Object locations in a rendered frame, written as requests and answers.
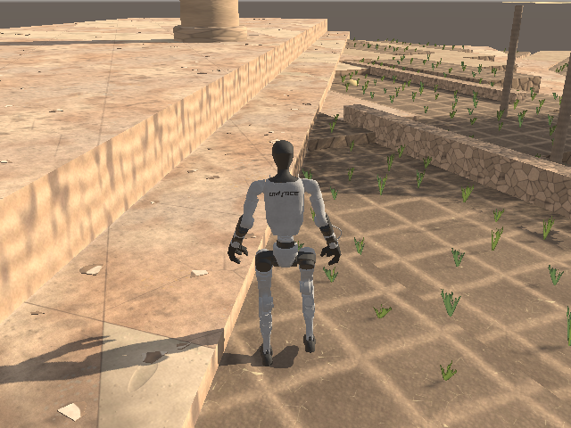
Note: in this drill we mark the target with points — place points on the left robot foot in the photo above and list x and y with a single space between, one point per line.
266 358

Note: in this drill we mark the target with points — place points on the robot left forearm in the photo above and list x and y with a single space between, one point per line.
239 234

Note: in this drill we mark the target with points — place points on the robot right hand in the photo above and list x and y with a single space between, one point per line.
336 251

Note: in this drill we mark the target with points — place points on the humanoid robot torso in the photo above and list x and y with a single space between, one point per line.
284 206

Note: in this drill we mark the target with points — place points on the left robot upper arm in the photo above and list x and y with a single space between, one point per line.
250 203

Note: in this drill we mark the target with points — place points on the robot left hand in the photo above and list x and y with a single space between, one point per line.
232 251

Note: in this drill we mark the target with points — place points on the right robot upper arm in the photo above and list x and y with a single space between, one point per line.
311 186

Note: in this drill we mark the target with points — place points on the robot right forearm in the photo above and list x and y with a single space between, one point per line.
329 234

